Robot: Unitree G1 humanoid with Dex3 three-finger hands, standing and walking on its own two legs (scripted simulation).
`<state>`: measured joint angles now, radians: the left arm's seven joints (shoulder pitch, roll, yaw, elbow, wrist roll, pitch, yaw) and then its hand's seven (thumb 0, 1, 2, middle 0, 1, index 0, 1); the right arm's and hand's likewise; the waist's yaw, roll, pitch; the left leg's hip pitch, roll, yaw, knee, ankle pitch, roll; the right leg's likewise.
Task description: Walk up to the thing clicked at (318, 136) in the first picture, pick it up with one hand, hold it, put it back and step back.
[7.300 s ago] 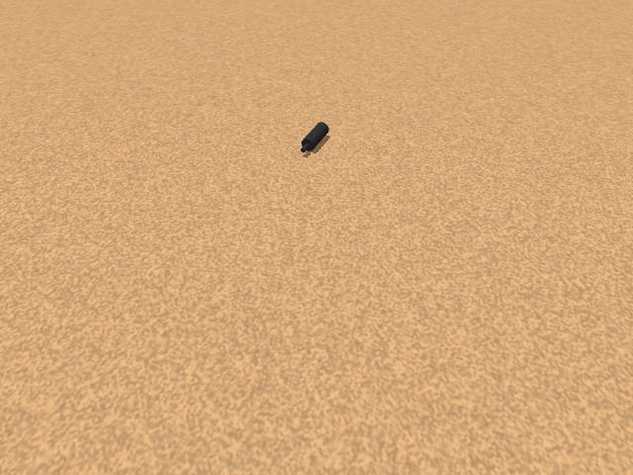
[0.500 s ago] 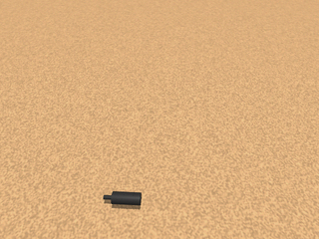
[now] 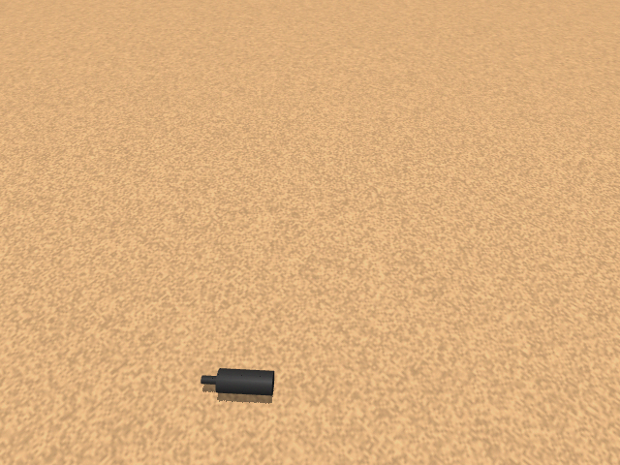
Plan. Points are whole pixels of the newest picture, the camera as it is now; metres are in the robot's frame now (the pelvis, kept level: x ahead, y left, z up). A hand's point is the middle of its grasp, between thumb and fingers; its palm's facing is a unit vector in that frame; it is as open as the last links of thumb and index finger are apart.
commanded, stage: stand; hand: left
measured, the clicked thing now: (237, 381) +0.47 +0.23 -0.75
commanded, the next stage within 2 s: none
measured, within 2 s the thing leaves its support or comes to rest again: neither
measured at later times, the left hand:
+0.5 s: hand out of the picture +0.06 +0.25 -0.16, palm faces -0.03 -0.94 -0.34, open 7.4 cm
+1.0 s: hand out of the picture +0.07 +0.25 -0.16, palm faces -0.04 -0.94 -0.34, open 7.4 cm
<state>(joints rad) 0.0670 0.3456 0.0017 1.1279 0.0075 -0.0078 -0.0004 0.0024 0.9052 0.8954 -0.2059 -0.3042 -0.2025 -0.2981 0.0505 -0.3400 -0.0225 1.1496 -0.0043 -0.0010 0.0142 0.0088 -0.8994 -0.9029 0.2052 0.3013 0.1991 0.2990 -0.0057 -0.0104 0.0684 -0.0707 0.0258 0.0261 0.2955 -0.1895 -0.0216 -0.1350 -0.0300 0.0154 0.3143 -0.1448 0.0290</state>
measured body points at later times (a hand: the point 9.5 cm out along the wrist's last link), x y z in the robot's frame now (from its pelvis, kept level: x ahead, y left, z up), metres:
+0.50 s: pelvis -0.01 +0.00 +0.00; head +0.01 +0.00 +0.45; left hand +0.07 +0.30 -0.14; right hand +0.06 -0.30 -0.14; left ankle -0.02 +0.13 -0.75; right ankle +0.02 -0.14 -0.75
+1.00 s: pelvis +0.00 +0.00 +0.00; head +0.01 +0.00 +0.45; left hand +0.07 +0.30 -0.14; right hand +0.07 -0.30 -0.13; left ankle -0.02 +0.13 -0.75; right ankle +0.02 -0.14 -0.75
